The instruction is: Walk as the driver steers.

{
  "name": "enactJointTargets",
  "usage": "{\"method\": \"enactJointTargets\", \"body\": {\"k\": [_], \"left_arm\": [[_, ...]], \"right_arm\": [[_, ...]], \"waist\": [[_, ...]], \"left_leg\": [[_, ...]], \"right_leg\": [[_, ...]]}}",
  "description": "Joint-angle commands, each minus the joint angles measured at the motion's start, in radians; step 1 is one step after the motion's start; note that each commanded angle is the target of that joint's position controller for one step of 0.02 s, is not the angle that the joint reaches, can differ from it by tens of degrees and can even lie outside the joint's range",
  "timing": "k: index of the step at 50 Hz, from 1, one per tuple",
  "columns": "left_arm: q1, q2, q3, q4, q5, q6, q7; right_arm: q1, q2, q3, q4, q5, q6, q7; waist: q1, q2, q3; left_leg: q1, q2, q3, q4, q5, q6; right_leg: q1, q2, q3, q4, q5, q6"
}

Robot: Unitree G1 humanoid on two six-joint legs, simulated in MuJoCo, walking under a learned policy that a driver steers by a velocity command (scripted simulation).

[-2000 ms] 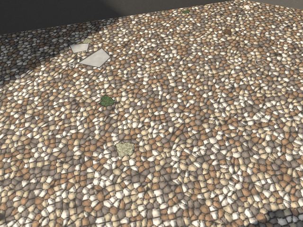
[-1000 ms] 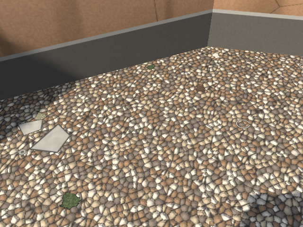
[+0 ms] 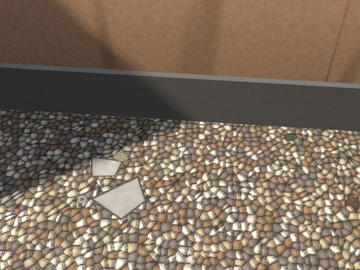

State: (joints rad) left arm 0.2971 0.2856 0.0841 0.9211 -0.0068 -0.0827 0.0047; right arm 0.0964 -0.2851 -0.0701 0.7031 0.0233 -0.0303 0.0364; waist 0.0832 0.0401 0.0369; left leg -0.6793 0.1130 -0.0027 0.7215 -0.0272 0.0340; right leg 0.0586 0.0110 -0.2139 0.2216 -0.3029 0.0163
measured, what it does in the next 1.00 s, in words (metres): walks ahead, turning left: left foot, then right foot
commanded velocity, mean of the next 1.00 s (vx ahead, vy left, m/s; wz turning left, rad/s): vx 0.25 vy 0.00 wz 0.30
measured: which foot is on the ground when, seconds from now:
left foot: up 0.00-0.08, down 0.10-0.60, up 0.62-0.82, down 0.84-1.00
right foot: down 0.00-0.10, up 0.12-0.54, down 0.56-1.00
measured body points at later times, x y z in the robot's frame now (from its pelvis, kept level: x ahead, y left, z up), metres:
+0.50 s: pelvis +0.27 +0.05 +0.01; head +0.30 +0.07 +0.45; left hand +0.41 +0.34 -0.09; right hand +0.41 -0.22 -0.10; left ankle +0.19 +0.12 -0.74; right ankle +0.47 -0.05 -0.70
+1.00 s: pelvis +0.39 +0.06 +0.00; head +0.40 +0.07 +0.45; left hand +0.44 +0.35 -0.12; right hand +0.56 -0.16 -0.12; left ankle +0.33 +0.20 -0.74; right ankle +0.47 -0.03 -0.74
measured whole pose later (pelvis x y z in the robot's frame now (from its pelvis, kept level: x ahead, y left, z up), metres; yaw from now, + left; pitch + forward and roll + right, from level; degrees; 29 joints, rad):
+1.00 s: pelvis +0.39 +0.06 +0.00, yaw +16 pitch -1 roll +0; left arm 0.12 0.26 0.02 0.85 0.03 0.02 0.02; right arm 0.22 -0.26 -0.02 0.82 -0.03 -0.03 -0.02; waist 0.01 -0.01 0.04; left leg -0.21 0.02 -0.05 0.53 -0.31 -0.03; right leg -0.30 0.01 -0.01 0.50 -0.18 -0.01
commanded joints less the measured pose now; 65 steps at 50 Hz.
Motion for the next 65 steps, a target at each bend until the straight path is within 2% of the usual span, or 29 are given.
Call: {"method": "enactJointTargets", "body": {"k": [1, 3, 4, 5, 6, 7, 8, 9, 10, 12, 17, 19, 23, 26, 28, 29, 30, 31, 32, 34, 36, 39, 41, 43, 44, 46, 50, 59, 65], "left_arm": [[-0.048, 0.19, 0.039, -0.061, -0.017, 0.003, 0.007], [-0.05, 0.223, 0.048, -0.063, -0.024, 0.019, 0.011], [-0.061, 0.226, 0.047, -0.067, -0.028, 0.028, 0.013], [-0.046, 0.196, 0.034, -0.073, -0.014, 0.028, 0.017], [0.032, 0.058, -0.01, -0.126, 0.032, 0.01, 0.006], [-0.012, 0.083, -0.018, -0.148, 0.008, -0.032, -0.008], [-0.123, 0.155, 0.002, -0.177, -0.034, -0.054, -0.018], [-0.151, 0.141, -0.005, -0.186, -0.035, -0.066, -0.017], [-0.148, 0.135, -0.004, -0.173, -0.013, -0.067, -0.008], [-0.112, 0.15, 0.008, -0.161, 0.005, -0.042, -0.006], [-0.182, 0.087, -0.008, -0.188, 0.028, -0.009, 0.0], [-0.233, 0.06, -0.02, -0.198, 0.026, -0.012, -0.008], [-0.301, 0.074, -0.02, -0.22, 0.015, -0.016, -0.027], [-0.284, 0.121, -0.006, -0.221, 0.021, -0.026, -0.03], [-0.196, 0.146, 0.002, -0.198, 0.04, -0.039, -0.025], [-0.177, 0.186, 0.004, -0.21, 0.064, -0.046, -0.022], [-0.135, 0.191, 0.002, -0.205, 0.071, -0.031, -0.018], [-0.089, 0.112, -0.014, -0.181, 0.04, -0.013, -0.022], [-0.111, 0.091, -0.024, -0.179, 0.005, 0.001, -0.022], [-0.202, 0.087, -0.033, -0.184, 0.012, 0.024, -0.017], [-0.299, 0.111, -0.029, -0.193, 0.04, 0.045, -0.016], [-0.288, 0.114, -0.028, -0.173, 0.031, 0.058, -0.01], [-0.27, 0.107, -0.029, -0.161, 0.022, 0.072, 0.0], [-0.235, 0.078, -0.042, -0.143, 0.034, 0.067, -0.004], [-0.216, 0.09, -0.034, -0.143, 0.034, 0.075, 0.002], [-0.241, 0.09, -0.037, -0.147, 0.038, 0.084, 0.015], [-0.206, 0.088, -0.042, -0.123, 0.029, 0.099, 0.024], [-0.201, 0.108, -0.045, -0.069, 0.023, 0.129, 0.021], [-0.214, 0.114, -0.048, -0.036, 0.022, 0.115, 0.031]], "right_arm": [[-0.07, -0.053, -0.006, -0.104, -0.001, -0.006, 0.019], [0.002, -0.098, -0.029, -0.104, -0.003, 0.002, 0.02], [0.135, -0.136, -0.054, -0.073, 0.0, 0.004, 0.016], [0.313, -0.205, -0.091, -0.024, 0.003, 0.013, -0.001], [0.33, -0.329, -0.113, -0.019, 0.011, 0.014, -0.017], [0.342, -0.295, -0.092, -0.068, 0.001, -0.003, -0.01], [0.318, -0.226, -0.07, -0.06, -0.01, -0.019, -0.002], [0.272, -0.199, -0.062, -0.06, -0.008, -0.029, -0.002], [0.197, -0.168, -0.052, -0.07, -0.009, -0.032, -0.005], [0.122, -0.131, -0.037, -0.1, -0.027, -0.033, -0.011], [0.149, -0.158, -0.043, -0.082, -0.022, -0.036, -0.044], [0.17, -0.152, -0.042, -0.067, -0.018, -0.025, -0.053], [0.223, -0.14, -0.035, -0.03, -0.019, -0.013, -0.058], [0.221, -0.133, -0.031, -0.016, -0.022, -0.006, -0.065], [0.177, -0.108, -0.019, -0.028, -0.028, 0.001, -0.069], [0.222, -0.075, -0.008, -0.038, -0.043, -0.006, -0.072], [0.358, -0.048, 0.008, -0.016, -0.037, -0.007, -0.073], [0.35, -0.091, 0.005, -0.009, -0.035, 0.003, -0.072], [0.274, -0.145, -0.009, -0.025, -0.026, 0.022, -0.069], [0.187, -0.124, -0.005, -0.033, -0.028, 0.066, -0.076], [0.215, -0.092, 0.006, -0.007, -0.038, 0.082, -0.081], [0.224, -0.063, 0.017, 0.031, -0.043, 0.066, -0.081], [0.208, -0.067, 0.016, 0.048, -0.053, 0.05, -0.08], [0.143, -0.108, 0.016, 0.013, -0.068, 0.045, -0.086], [0.139, -0.17, 0.0, 0.034, -0.061, 0.038, -0.079], [0.102, -0.091, 0.021, 0.039, -0.058, 0.004, -0.062], [0.108, -0.088, 0.03, 0.073, -0.049, -0.031, -0.043], [0.1, -0.105, 0.044, 0.155, -0.043, -0.013, -0.038], [0.091, -0.111, 0.039, 0.202, -0.041, 0.006, -0.053]], "waist": [[-0.037, -0.085, 0.041], [-0.093, -0.12, -0.028], [-0.173, -0.111, -0.096], [-0.252, -0.063, -0.186], [-0.162, 0.217, -0.252], [-0.184, 0.172, -0.441], [-0.214, 0.077, -0.332], [-0.182, 0.033, -0.22], [-0.134, -0.029, -0.151], [-0.072, 0.004, -0.11], [-0.071, 0.001, -0.056], [-0.097, 0.024, -0.066], [-0.138, 0.054, -0.074], [-0.12, 0.071, -0.072], [-0.068, 0.054, -0.12], [-0.09, -0.038, -0.203], [-0.113, -0.209, -0.322], [-0.082, -0.288, -0.375], [-0.067, -0.18, -0.302], [-0.088, -0.119, -0.17], [-0.124, -0.18, -0.105], [-0.118, -0.179, -0.139], [-0.122, -0.161, -0.139], [-0.104, -0.105, -0.096], [-0.069, 0.002, -0.03], [-0.073, 0.017, -0.018], [-0.072, 0.016, -0.083], [-0.073, -0.038, -0.079], [-0.07, -0.045, -0.07]], "left_leg": [[0.042, -0.03, 0.045, -0.067, -0.049, 0.037], [0.187, -0.104, 0.106, -0.076, -0.152, 0.078], [0.369, -0.153, 0.13, -0.128, -0.128, 0.11], [0.668, -0.153, 0.063, -0.149, -0.098, 0.152], [1.005, 0.111, -0.439, -0.207, -0.196, 0.302], [1.109, 0.236, -0.854, -0.393, -0.339, 0.409], [1.051, 0.211, -0.736, -0.431, -0.31, 0.343], [0.912, 0.17, -0.601, -0.428, -0.245, 0.307], [0.759, 0.127, -0.497, -0.43, -0.147, 0.275], [0.576, 0.08, -0.4, -0.468, -0.006, 0.256], [0.444, 0.016, -0.212, -0.47, 0.346, 0.232], [0.417, -0.033, -0.138, -0.437, 0.382, 0.182], [0.481, 0.002, -0.186, -0.393, 0.28, 0.153], [0.587, 0.047, -0.261, -0.291, 0.307, 0.139], [0.596, -0.024, -0.245, -0.147, 0.339, 0.092], [0.501, -0.095, -0.228, -0.021, 0.177, 0.051], [0.308, -0.181, -0.176, 0.202, -0.239, -0.023], [0.224, -0.192, -0.164, 0.335, -0.685, -0.07], [0.175, -0.149, -0.181, 0.378, -0.682, -0.086], [0.172, -0.096, -0.133, 0.325, -0.6, -0.11], [0.331, -0.08, -0.083, 0.131, -0.529, -0.12], [0.479, -0.096, -0.037, -0.091, -0.33, -0.103], [0.566, -0.106, -0.021, -0.246, -0.169, -0.081], [0.587, -0.014, -0.116, -0.299, -0.125, -0.038], [0.435, -0.027, -0.122, -0.291, -0.333, -0.001], [0.352, -0.042, -0.109, -0.327, -0.352, -0.011], [0.44, -0.048, -0.09, -0.293, -0.076, -0.043], [0.495, -0.058, -0.074, -0.311, 0.036, -0.029], [0.524, -0.067, -0.065, -0.339, 0.028, -0.022]], "right_leg": [[-0.004, -0.299, 0.052, -0.005, 0.571, -0.14], [0.027, -0.294, 0.017, 0.168, 0.885, -0.119], [-0.012, -0.269, -0.011, 0.353, 0.958, -0.098], [-0.197, -0.233, -0.02, 0.619, 0.811, -0.057], [-0.644, -0.072, -0.003, 1.004, -0.033, 0.007], [-0.788, 0.024, 0.256, 1.174, -0.31, 0.007], [-0.883, -0.03, 0.307, 1.185, -0.225, -0.015], [-0.881, -0.072, 0.296, 1.111, -0.142, -0.033], [-0.818, -0.11, 0.297, 1.021, -0.081, -0.031], [-0.685, -0.141, 0.304, 0.923, -0.021, -0.021], [-0.645, -0.102, 0.253, 0.659, 0.174, 0.049], [-0.567, -0.066, 0.232, 0.502, 0.323, 0.048], [-0.52, -0.031, 0.245, 0.36, 0.446, 0.021], [-0.528, -0.031, 0.26, 0.29, 0.32, -0.018], [-0.369, -0.039, 0.241, 0.18, 0.495, -0.056], [-0.177, -0.153, 0.346, 0.252, 0.849, -0.116], [0.075, -0.333, 0.551, 0.289, 1.042, -0.294], [0.096, -0.42, 0.716, 0.211, 0.914, -0.371], [0.031, -0.4, 0.71, 0.166, 0.62, -0.331], [-0.148, -0.321, 0.603, 0.093, 0.275, -0.252], [-0.339, -0.222, 0.474, 0.032, 0.147, -0.195], [-0.357, -0.179, 0.393, 0.05, 0.131, -0.193], [-0.378, -0.158, 0.374, 0.059, -0.032, -0.158], [-0.441, -0.123, 0.358, 0.078, -0.194, -0.068], [-0.403, -0.065, 0.292, 0.101, -0.168, -0.03], [-0.301, -0.057, 0.285, 0.174, -0.028, -0.023], [-0.25, -0.063, 0.28, 0.224, 0.218, -0.061], [-0.213, -0.064, 0.276, 0.233, 0.337, -0.049], [-0.218, -0.062, 0.269, 0.214, 0.324, -0.036]]}}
